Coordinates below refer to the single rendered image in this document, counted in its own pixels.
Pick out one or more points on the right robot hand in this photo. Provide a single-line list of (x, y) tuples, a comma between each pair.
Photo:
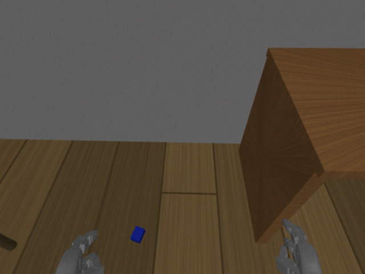
[(304, 254)]

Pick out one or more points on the left robot hand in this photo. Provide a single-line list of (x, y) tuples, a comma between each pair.
[(72, 261)]

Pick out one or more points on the desk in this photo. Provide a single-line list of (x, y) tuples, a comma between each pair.
[(307, 124)]

